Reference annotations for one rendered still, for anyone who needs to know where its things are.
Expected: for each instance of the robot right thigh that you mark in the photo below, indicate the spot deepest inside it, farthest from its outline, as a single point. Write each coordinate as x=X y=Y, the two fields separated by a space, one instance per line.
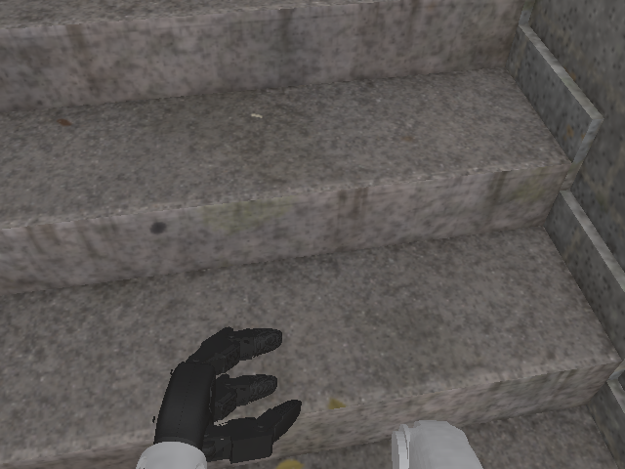
x=432 y=444

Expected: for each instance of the robot left forearm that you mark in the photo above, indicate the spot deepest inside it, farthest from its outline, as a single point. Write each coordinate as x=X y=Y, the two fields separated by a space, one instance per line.
x=172 y=455

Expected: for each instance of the robot left hand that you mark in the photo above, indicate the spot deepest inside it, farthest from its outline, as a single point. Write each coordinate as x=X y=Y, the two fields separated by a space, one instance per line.
x=195 y=399

